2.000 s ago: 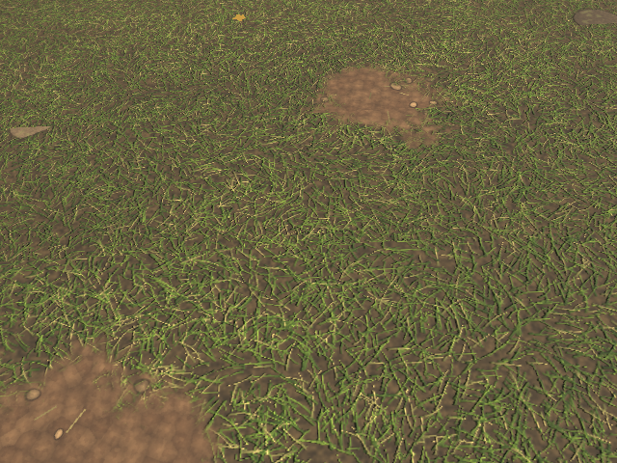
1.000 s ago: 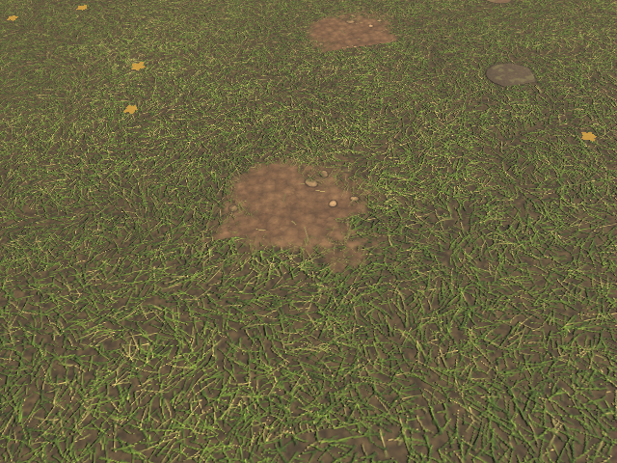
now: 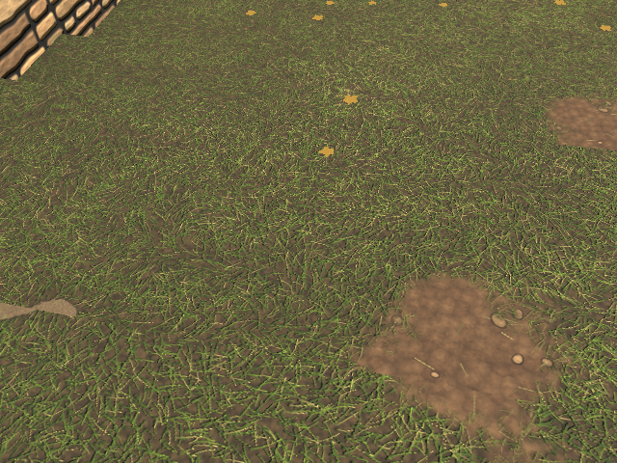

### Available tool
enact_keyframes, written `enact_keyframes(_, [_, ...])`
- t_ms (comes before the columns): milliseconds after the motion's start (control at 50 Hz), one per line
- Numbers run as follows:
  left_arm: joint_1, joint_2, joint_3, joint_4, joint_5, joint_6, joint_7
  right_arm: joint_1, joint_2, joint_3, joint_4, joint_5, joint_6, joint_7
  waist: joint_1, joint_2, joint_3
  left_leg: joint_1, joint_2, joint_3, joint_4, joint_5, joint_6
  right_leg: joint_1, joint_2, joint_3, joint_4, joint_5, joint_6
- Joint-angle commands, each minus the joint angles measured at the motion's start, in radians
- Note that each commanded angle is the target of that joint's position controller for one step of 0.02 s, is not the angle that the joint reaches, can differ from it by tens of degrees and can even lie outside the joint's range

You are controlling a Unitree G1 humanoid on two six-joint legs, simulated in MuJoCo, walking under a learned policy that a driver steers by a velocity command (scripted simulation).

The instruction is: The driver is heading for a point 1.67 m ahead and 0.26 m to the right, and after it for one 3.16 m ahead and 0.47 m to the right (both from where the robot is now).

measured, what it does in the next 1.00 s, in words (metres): goes down, turning right: left foot 0.17 m lower, then right foot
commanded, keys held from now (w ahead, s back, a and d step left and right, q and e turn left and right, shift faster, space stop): w+e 0.66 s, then w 0.04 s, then w+q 0.30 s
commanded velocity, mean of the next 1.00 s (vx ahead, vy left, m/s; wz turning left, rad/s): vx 0.50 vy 0.00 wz -0.35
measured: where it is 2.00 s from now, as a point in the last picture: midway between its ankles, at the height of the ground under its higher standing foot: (397, 353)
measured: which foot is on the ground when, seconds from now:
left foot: up 0.00-0.28, down 0.30-0.76, up 0.78-1.00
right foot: down 0.00-0.30, up 0.32-0.72, down 0.74-1.00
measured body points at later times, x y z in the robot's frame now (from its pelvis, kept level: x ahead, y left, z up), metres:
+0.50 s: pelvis +0.29 +0.06 -0.16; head +0.31 +0.08 +0.28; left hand +0.43 +0.30 -0.31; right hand +0.23 -0.18 -0.29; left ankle +0.28 +0.16 -0.89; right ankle +0.27 -0.06 -0.78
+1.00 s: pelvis +0.50 -0.05 -0.15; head +0.51 -0.06 +0.30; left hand +0.64 +0.17 -0.28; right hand +0.43 -0.30 -0.30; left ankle +0.63 +0.08 -0.82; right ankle +0.46 -0.08 -0.89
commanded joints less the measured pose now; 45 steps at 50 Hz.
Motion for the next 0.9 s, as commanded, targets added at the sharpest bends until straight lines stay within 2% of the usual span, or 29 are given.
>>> enact_keyframes(20, [0.063, 0.160, 0.036, -0.041, -0.002, -0.035, 0.019, -0.168, -0.127, -0.038, -0.084, 0.013, -0.014, 0.010, 0.022, -0.108, 0.085, -0.225, 0.032, -0.022, -0.097, 0.235, -0.005, 0.098, -0.230, 0.356, -0.215, 0.436, -0.190])
enact_keyframes(60, [0.086, 0.147, 0.036, -0.027, -0.009, -0.046, 0.034, -0.266, -0.130, -0.035, -0.117, 0.007, -0.029, 0.008, 0.043, -0.099, 0.089, -0.284, 0.044, -0.054, -0.296, 0.333, -0.022, 0.174, -0.216, 0.362, -0.185, 0.309, -0.176])
enact_keyframes(100, [0.043, 0.122, 0.028, -0.042, 0.004, -0.036, 0.034, -0.261, -0.051, -0.016, -0.109, 0.006, -0.031, 0.029, 0.049, -0.085, 0.049, -0.049, -0.001, -0.001, -0.391, 0.554, -0.018, 0.005, -0.158, 0.314, -0.144, 0.187, -0.151])
enact_keyframes(140, [0.014, 0.115, 0.023, -0.057, 0.001, -0.032, 0.029, -0.229, -0.017, -0.007, -0.101, 0.012, -0.025, 0.046, 0.035, -0.100, 0.031, 0.144, -0.016, 0.007, -0.428, 0.671, -0.004, -0.136, -0.140, 0.292, -0.099, 0.108, -0.127])
enact_keyframes(180, [0.006, 0.096, 0.018, -0.050, 0.017, -0.023, 0.029, -0.213, -0.016, -0.006, -0.089, 0.027, -0.022, 0.042, 0.042, -0.127, 0.036, 0.284, -0.023, 0.010, -0.503, 0.706, -0.002, -0.189, -0.111, 0.262, -0.004, 0.051, -0.084])
enact_keyframes(240, [0.025, 0.106, 0.026, -0.037, 0.036, 0.004, 0.066, -0.133, -0.038, -0.013, -0.045, 0.019, -0.047, 0.010, 0.025, -0.075, 0.064, 0.291, 0.036, -0.049, -0.760, 0.732, -0.025, -0.003, -0.071, 0.293, 0.269, 0.075, -0.067])
enact_keyframes(280, [0.028, 0.121, 0.037, -0.018, 0.018, 0.041, 0.078, 0.099, -0.049, -0.027, 0.045, 0.015, -0.059, -0.029, -0.073, 0.017, 0.029, 0.537, 0.076, -0.004, -0.970, 0.874, -0.040, -0.045, -0.018, 0.211, 0.634, 0.115, -0.079])
enact_keyframes(300, [0.037, 0.103, 0.041, -0.019, 0.000, 0.049, 0.068, 0.257, -0.117, -0.053, 0.104, 0.000, -0.060, -0.036, -0.132, 0.092, -0.011, 0.801, 0.164, -0.081, -0.897, 0.916, -0.014, -0.280, 0.030, 0.161, 0.921, -0.184, -0.061])
enact_keyframes(320, [0.115, 0.046, 0.035, -0.028, -0.038, 0.044, 0.061, 0.377, -0.150, -0.045, 0.105, -0.015, -0.069, -0.016, -0.107, 0.118, -0.185, 1.094, 0.275, -0.084, -0.449, 1.408, -0.042, -0.504, 0.060, 0.132, 1.204, -0.524, -0.043])
enact_keyframes(340, [0.223, 0.037, 0.019, -0.032, -0.052, 0.036, 0.075, 0.403, -0.155, -0.052, 0.120, 0.014, -0.078, 0.005, -0.054, 0.221, -0.287, 1.282, 0.422, -0.201, -0.286, 1.434, 0.014, -0.737, -0.027, 0.117, 1.271, -0.438, -0.039])
enact_keyframes(360, [0.163, 0.056, 0.013, -0.008, -0.017, 0.036, 0.080, 0.378, -0.114, -0.057, 0.099, 0.029, -0.070, 0.011, -0.098, 0.179, -0.298, 1.185, 0.408, -0.234, -0.353, 1.069, 0.052, -0.813, -0.090, 0.073, 1.307, -0.336, -0.041])
enact_keyframes(380, [0.075, 0.058, 0.012, -0.023, 0.012, 0.039, 0.072, 0.351, -0.113, -0.059, 0.090, 0.020, -0.067, 0.000, -0.107, 0.153, -0.254, 1.000, 0.408, -0.302, -0.470, 0.658, 0.110, -0.827, -0.094, 0.031, 1.380, -0.223, -0.025])
enact_keyframes(400, [-0.031, 0.093, 0.020, -0.084, 0.040, 0.038, 0.047, 0.221, -0.122, -0.054, 0.051, 0.021, -0.069, -0.018, -0.067, 0.192, -0.221, 0.762, 0.413, -0.375, -0.666, 0.103, 0.162, -0.779, -0.131, 0.014, 1.182, -0.024, -0.014])
enact_keyframes(420, [-0.215, 0.121, 0.031, -0.111, 0.060, 0.045, 0.030, 0.206, -0.086, -0.044, 0.067, 0.029, -0.084, -0.028, -0.092, 0.146, -0.046, 0.586, 0.420, -0.364, -0.724, 0.113, 0.189, -0.789, -0.170, 0.054, 1.098, 0.039, 0.000])
enact_keyframes(440, [-0.274, 0.112, 0.032, -0.130, 0.059, 0.055, 0.017, 0.233, -0.075, -0.037, 0.100, 0.025, -0.092, -0.027, -0.086, 0.121, 0.046, 0.466, 0.398, -0.335, -0.725, 0.221, 0.176, -0.768, -0.179, 0.071, 1.032, 0.056, 0.011])
enact_keyframes(460, [-0.319, 0.062, 0.019, -0.151, 0.029, 0.057, -0.003, 0.221, -0.052, -0.027, 0.120, 0.025, -0.097, -0.032, -0.040, 0.063, 0.120, 0.315, 0.321, -0.204, -0.785, 0.279, 0.139, -0.679, -0.183, 0.082, 0.787, 0.161, 0.043])
enact_keyframes(500, [-0.329, 0.000, 0.002, -0.161, 0.034, 0.055, -0.032, 0.194, -0.050, -0.024, 0.131, 0.026, -0.098, -0.042, -0.005, 0.121, 0.098, 0.231, 0.259, -0.090, -0.804, 0.344, 0.142, -0.525, -0.164, 0.035, 0.596, 0.319, 0.053])
enact_keyframes(540, [-0.336, -0.021, -0.012, -0.163, 0.021, 0.047, -0.045, 0.175, -0.037, -0.020, 0.124, 0.035, -0.098, -0.036, 0.001, 0.139, 0.051, 0.261, 0.236, 0.013, -0.793, 0.462, 0.125, -0.424, -0.154, -0.006, 0.419, 0.407, 0.023])
enact_keyframes(600, [-0.477, -0.010, -0.020, -0.197, 0.016, 0.049, -0.057, 0.255, -0.061, -0.023, 0.142, 0.044, -0.084, -0.033, -0.055, 0.072, 0.067, 0.368, 0.246, 0.076, -0.820, 0.467, 0.097, -0.380, -0.127, -0.090, 0.263, 0.405, -0.024])
enact_keyframes(660, [-0.586, -0.004, -0.024, -0.236, 0.019, 0.052, -0.058, 0.363, -0.097, -0.031, 0.173, 0.027, -0.053, -0.042, -0.109, 0.033, 0.093, 0.557, 0.252, 0.124, -0.757, 0.535, 0.088, -0.421, -0.093, -0.147, 0.134, 0.257, -0.063])
enact_keyframes(700, [-0.539, 0.006, -0.020, -0.223, 0.028, 0.043, -0.048, 0.405, -0.129, -0.034, 0.188, 0.021, -0.037, -0.046, -0.087, 0.040, 0.035, 0.619, 0.251, 0.163, -0.606, 0.784, 0.086, -0.283, -0.027, -0.167, 0.071, 0.131, -0.090])
enact_keyframes(720, [-0.410, 0.027, -0.008, -0.177, 0.032, 0.036, -0.039, 0.417, -0.141, -0.033, 0.191, 0.020, -0.027, -0.044, -0.040, 0.032, -0.036, 0.595, 0.244, 0.185, -0.455, 0.837, 0.087, -0.110, 0.014, -0.163, 0.016, 0.122, -0.112])
enact_keyframes(740, [-0.241, 0.067, 0.011, -0.121, 0.041, 0.027, -0.026, 0.418, -0.134, -0.026, 0.186, 0.030, -0.025, -0.039, 0.035, 0.000, -0.121, 0.441, 0.227, 0.218, -0.246, 0.705, 0.065, 0.161, -0.030, -0.069, -0.049, 0.173, -0.147])
enact_keyframes(760, [-0.136, 0.177, 0.036, -0.110, 0.056, 0.023, -0.007, 0.443, -0.028, 0.001, 0.130, 0.049, -0.031, -0.020, 0.040, -0.202, -0.273, 0.110, 0.135, 0.239, 0.127, 0.039, 0.022, 0.494, -0.375, 0.376, -0.102, 0.119, -0.245])
enact_keyframes(780, [-0.081, 0.218, 0.045, -0.114, 0.013, 0.043, 0.003, 0.396, -0.095, -0.021, 0.103, 0.051, -0.026, -0.017, 0.073, -0.201, -0.349, -0.064, -0.017, 0.127, 0.340, -0.325, 0.005, 0.525, -0.541, 0.708, -0.273, 0.136, -0.326])
enact_keyframes(800, [-0.150, 0.185, 0.038, -0.104, 0.003, 0.049, 0.014, 0.270, -0.145, -0.040, 0.079, 0.043, -0.021, -0.023, 0.061, -0.078, -0.173, -0.173, 0.035, 0.033, 0.362, -0.236, 0.019, 0.431, -0.482, 0.518, -0.265, 0.192, -0.282])
enact_keyframes(840, [-0.261, 0.102, 0.016, -0.086, 0.007, 0.030, 0.019, 0.271, -0.074, -0.026, 0.093, 0.054, -0.021, -0.022, -0.037, -0.054, 0.020, -0.064, 0.079, -0.006, 0.194, -0.146, 0.030, 0.123, -0.375, 0.242, -0.318, 0.371, -0.183])
enact_keyframes(860, [-0.298, 0.074, 0.008, -0.081, 0.004, 0.017, 0.019, 0.323, -0.057, -0.025, 0.119, 0.041, -0.004, -0.020, -0.085, -0.077, 0.051, 0.023, 0.086, -0.016, 0.128, -0.124, 0.024, 0.023, -0.336, 0.161, -0.347, 0.412, -0.141])
enact_keyframes(900, [-0.293, 0.055, 0.005, -0.069, 0.009, -0.012, 0.018, 0.374, -0.046, -0.032, 0.159, 0.030, 0.017, -0.011, -0.111, -0.077, 0.041, 0.110, 0.062, -0.027, 0.089, -0.060, 0.018, -0.031, -0.305, 0.080, -0.380, 0.492, -0.108])
Next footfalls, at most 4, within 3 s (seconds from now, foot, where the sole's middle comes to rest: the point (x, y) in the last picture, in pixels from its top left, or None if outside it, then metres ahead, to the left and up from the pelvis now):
0.30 left None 0.32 0.15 -0.93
0.74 right None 0.50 -0.10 -0.93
1.26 left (359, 414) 0.70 -0.03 -0.93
1.88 right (425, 316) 1.12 -0.24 -1.10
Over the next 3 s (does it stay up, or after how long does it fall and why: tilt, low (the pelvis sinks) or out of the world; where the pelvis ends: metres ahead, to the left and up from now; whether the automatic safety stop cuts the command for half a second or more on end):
stays up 1.43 -0.29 -0.32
